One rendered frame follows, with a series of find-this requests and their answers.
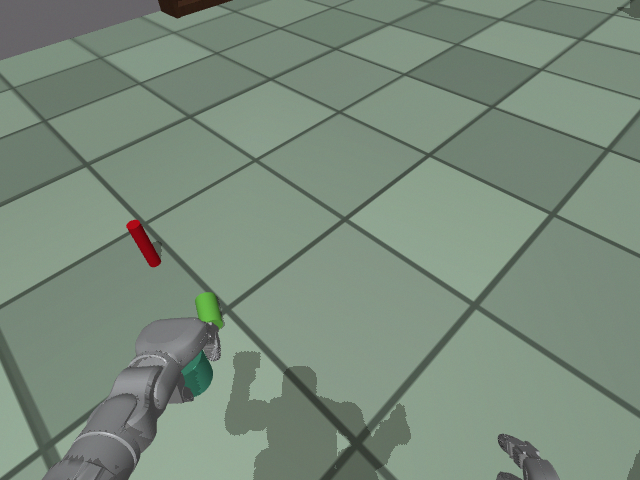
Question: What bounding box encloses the right robot hand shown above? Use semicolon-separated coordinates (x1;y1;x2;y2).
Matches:
496;434;560;480

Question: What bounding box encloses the left robot arm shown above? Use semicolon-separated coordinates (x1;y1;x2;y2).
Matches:
42;351;180;480

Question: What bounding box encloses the bookshelf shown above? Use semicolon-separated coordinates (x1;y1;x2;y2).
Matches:
158;0;232;19

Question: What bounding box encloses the left robot hand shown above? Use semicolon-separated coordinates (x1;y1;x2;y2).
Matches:
135;317;221;404

